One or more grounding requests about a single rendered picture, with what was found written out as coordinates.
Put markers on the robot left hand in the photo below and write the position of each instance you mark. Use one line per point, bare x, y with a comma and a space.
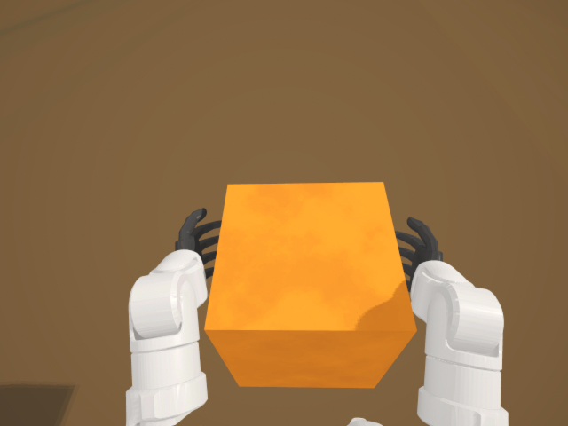
189, 237

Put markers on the robot right forearm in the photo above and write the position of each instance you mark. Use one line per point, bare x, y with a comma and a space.
462, 382

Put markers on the carton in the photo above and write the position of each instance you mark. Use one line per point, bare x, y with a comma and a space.
308, 288

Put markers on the robot right hand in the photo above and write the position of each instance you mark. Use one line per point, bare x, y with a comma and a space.
426, 248

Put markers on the robot left forearm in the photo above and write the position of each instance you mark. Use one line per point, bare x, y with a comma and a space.
167, 381

